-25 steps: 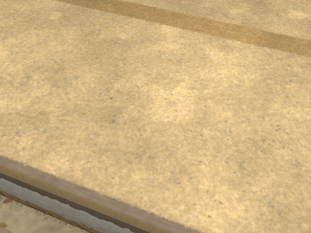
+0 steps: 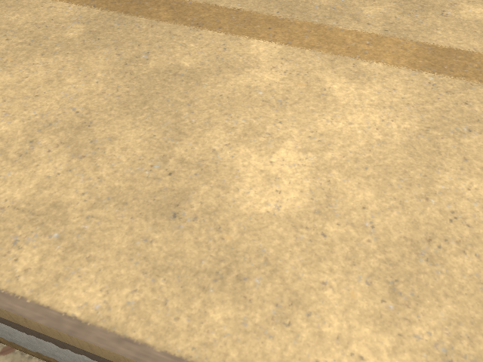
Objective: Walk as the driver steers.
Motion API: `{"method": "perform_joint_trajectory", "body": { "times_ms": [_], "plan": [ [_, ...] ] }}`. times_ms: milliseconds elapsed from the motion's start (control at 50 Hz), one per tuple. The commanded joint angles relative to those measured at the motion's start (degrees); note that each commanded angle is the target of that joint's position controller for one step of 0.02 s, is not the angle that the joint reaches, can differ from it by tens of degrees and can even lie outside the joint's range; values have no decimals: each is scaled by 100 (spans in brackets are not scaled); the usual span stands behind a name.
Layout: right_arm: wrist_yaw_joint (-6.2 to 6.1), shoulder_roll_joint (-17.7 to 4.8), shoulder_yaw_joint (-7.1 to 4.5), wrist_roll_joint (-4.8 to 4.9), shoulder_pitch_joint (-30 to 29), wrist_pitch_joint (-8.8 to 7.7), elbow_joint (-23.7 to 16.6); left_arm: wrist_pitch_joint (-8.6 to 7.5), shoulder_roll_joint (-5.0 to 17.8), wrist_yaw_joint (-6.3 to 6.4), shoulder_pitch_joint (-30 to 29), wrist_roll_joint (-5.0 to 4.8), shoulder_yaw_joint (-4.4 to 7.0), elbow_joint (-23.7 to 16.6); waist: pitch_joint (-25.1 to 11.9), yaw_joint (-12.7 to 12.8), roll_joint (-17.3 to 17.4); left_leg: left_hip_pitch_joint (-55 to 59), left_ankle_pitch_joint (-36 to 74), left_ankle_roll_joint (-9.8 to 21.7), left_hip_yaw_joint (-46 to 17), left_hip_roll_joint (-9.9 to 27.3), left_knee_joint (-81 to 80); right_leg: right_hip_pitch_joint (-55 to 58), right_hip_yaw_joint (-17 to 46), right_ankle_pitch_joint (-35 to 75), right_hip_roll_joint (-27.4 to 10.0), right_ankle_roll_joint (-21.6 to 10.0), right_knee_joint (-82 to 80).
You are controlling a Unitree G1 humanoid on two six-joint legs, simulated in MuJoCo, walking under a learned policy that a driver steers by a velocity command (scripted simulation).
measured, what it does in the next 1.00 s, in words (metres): walks ahead, turning right: left foot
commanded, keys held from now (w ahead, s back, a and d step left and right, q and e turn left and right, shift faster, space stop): w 0.30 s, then w+e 0.04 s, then e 0.64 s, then w+e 0.02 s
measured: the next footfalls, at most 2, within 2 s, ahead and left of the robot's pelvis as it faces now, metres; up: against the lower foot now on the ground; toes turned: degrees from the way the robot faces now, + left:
left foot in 0.46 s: +0.62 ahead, +0.26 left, +0.00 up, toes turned +1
right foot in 1.14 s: +0.54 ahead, +0.03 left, +0.00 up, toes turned -28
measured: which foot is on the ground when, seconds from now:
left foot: up 0.00-0.44, down 0.46-1.00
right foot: down 0.00-0.48, up 0.50-1.00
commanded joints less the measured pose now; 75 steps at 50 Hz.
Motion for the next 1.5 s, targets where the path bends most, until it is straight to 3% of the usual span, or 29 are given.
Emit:
{"method": "perform_joint_trajectory", "body": {
  "times_ms": [20, 100, 140, 280, 300, 320, 340, 380, 420, 440, 460, 480, 500, 520, 580, 620, 660, 720, 740, 780, 900, 980, 1020, 1120, 1140, 1180, 1280, 1340, 1500],
  "plan": [
    [113, -643, -174, -131, -370, 70, -401, -165, 681, 26, 275, 54, 128, -248, 597, 14, -131, -1203, 619, -220, -253, 557, -382, 195, 1804, 1471, -1824, -1199, -1755],
    [296, -217, -48, -220, -621, 167, -527, -141, 909, 144, 616, 25, 232, -106, 310, 19, -91, -696, 1257, -205, 239, 526, -1125, 19, 1009, 2352, -1573, -1074, -1612],
    [308, -705, -242, -215, -555, 203, -466, -191, 916, 131, 601, 237, 249, -48, -13, 47, -487, -724, 1960, -39, 567, 344, -235, 241, 928, 2123, -1498, -957, -1056],
    [39, -1182, -463, -242, -3348, -96, -1554, -659, 1181, 146, 2146, 431, 431, 544, 1600, 1256, -813, -5614, 266, -255, -718, 457, -378, 3461, 2022, 1439, -2263, -755, -826],
    [6, -1108, -435, -192, -3498, -160, -1687, -789, 1225, 239, 1902, 420, 487, 666, 1987, 989, -1211, -5656, 488, -300, -1018, 782, -421, 2927, 1796, 1203, -2363, -653, -873],
    [91, -1091, -395, -195, -3436, -85, -1737, -789, 1162, 208, 1750, 580, 471, 574, 1883, 977, -701, -5088, 728, -354, -441, 692, -658, 2217, 1653, 600, -2198, -620, -869],
    [137, -1039, -370, -150, -3866, 15, -1834, -721, 1182, 204, 2027, 535, 461, 716, 1900, 1171, -1039, -5602, 463, -288, -300, 717, 31, 2536, 1948, 564, -2350, -704, -917],
    [134, -596, -57, -140, -4088, 105, -2264, -578, 831, 226, 1551, 373, 354, 586, 1981, 875, -336, -4565, 495, -341, -76, 699, -945, 1493, 1482, 1255, -1802, -444, -1344],
    [515, 260, 329, -73, -3039, 32, -2110, -369, 1032, 173, 886, -89, 365, 316, 981, 327, 687, 1158, 3984, -36, 330, 498, -2834, -1494, 1024, 1856, -1633, -289, -2342],
    [503, 15, 214, -48, -2108, 139, -1760, -385, 1652, 157, 519, -186, 453, 226, 113, -111, 594, 2965, 3198, -21, 721, -41, -2250, -1620, 889, 3804, -1631, -267, -1905],
    [323, -809, -77, -134, -282, 263, -1116, -349, 2008, 137, 253, -104, 516, 207, -695, -988, 478, 4217, 2700, 177, 569, -160, -1847, -1316, 693, 5086, -1428, -44, -408],
    [74, -1542, -276, -208, 774, 338, -848, -256, 1852, 156, 496, -59, 473, 252, -1138, -1449, 315, 4692, 3040, 172, 163, 683, -2035, -1329, 417, 3633, -957, 272, 1304],
    [-151, -2344, -419, -161, 1557, 293, -675, -172, 433, 141, 1596, -628, 50, 94, -3314, -973, 2356, 6449, 5210, 1248, -2872, 2979, -2805, -2482, 616, -1466, 0, 457, 4813],
    [-217, -2156, -376, 15, 1169, 351, -924, -63, 643, 257, 1139, -443, 72, 59, -3996, -690, 1165, 5329, 5249, 514, -2673, 2508, -2829, -1406, 1461, -1294, -251, 336, 4622],
    [-409, -737, 101, -73, -575, 331, -1364, 170, 282, 180, 261, -195, -67, -66, -2301, -196, 845, 3425, 3782, 437, -1738, 1979, -3754, -1699, 950, -755, -955, 434, 3728],
    [-345, -908, 3, -61, -128, 53, -1035, 406, 411, 142, 288, -54, 117, 200, -1104, -10, 804, 1684, 2447, 572, -1004, 1637, -4170, -1555, 570, -135, -729, 425, 4261],
    [-234, -904, -96, -124, 58, -41, -1052, 722, 248, 208, -286, 60, 110, -122, -998, 96, 735, 1185, 988, 820, -1392, 1905, -4797, -1867, 589, -336, -699, 422, 5175],
    [-385, -151, 112, -334, -881, 243, -1650, 908, 324, 211, -880, 142, 137, -1077, -521, 783, 637, 175, 260, 693, -1003, 2034, -5028, -2461, 1187, 462, -1065, 672, 5163],
    [-437, -340, 160, -388, -1051, 408, -1979, 942, 486, 239, -1161, -56, 158, -1357, -270, 711, 425, 157, -308, 922, -802, 1982, -5125, -2941, 796, -110, -918, 743, 4812],
    [-520, -525, 178, -361, -796, 383, -2229, 1072, 654, 305, -941, 89, 229, -1576, -596, 659, -263, 144, 156, 1141, -743, 2376, -5414, -2721, 792, 160, -905, 816, 5633],
    [-432, -744, 149, -264, -465, 428, -2797, 1278, 794, 283, -957, 122, 420, -2374, -142, 314, -120, 721, 282, 964, 354, 2106, -4911, -3455, 636, 353, -763, 871, 6080],
    [-307, -938, -29, -336, 173, 801, -2765, 1089, 558, 99, -1626, 21, 304, -3015, 84, -390, 360, 1997, -718, 810, 402, 2269, -5003, -3787, 318, -582, -1021, 720, 3622],
    [-117, -1082, -131, -369, 74, 658, -2826, 1017, 587, -23, -1592, 42, 305, -2954, 76, -516, 497, 1714, -920, 644, 829, 2150, -4929, -2967, -264, -890, -776, 659, 2917],
    [-11, -1009, -161, -250, -502, 646, -2465, 695, 617, -131, 269, 45, 452, -2230, -84, 452, 49, 6, -2767, -158, 1757, 1451, -3906, 138, -664, -762, -414, -64, 335],
    [64, -701, -101, -239, -684, 646, -2531, 613, 923, -64, 1062, 208, 533, -2027, 95, 836, -1199, -1066, -2718, -369, 2230, 889, -1808, 694, 1076, -1764, -1365, -372, -449],
    [199, -689, -115, -266, -1183, 620, -3053, 629, 1435, 174, 695, 111, 664, -2304, 631, 634, -1020, -2470, -1415, -588, 384, 292, 145, -288, 4282, -3901, -2390, -1157, -1780],
    [174, -769, -162, -255, -1005, 301, -2650, 202, 569, 254, 142, 99, 326, -2294, 142, 333, -608, -2522, 576, -545, 84, 356, 703, 216, 2792, -1330, -1709, -981, -1524],
    [154, -642, -95, -280, -1129, 304, -2513, -20, 662, 201, 882, 39, 382, -1810, -68, 475, -151, -2957, 1021, -536, 57, 293, 412, 1034, 2700, -260, -1641, -1092, -1422],
    [376, -543, -8, -78, -1799, 126, -2623, -360, 752, 158, 962, 54, 427, -1189, 304, 483, -846, -2023, 1422, -364, 99, 269, -1413, 298, 2289, 570, -1487, -922, -1550]
  ]
}}
Velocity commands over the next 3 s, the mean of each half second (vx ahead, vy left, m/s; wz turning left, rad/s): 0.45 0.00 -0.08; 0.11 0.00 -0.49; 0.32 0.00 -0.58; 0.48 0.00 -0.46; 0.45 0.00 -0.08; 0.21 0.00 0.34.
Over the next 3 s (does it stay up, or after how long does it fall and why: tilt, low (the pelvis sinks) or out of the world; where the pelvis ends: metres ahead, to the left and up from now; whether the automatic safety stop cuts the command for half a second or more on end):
stays up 1.18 -0.38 0.00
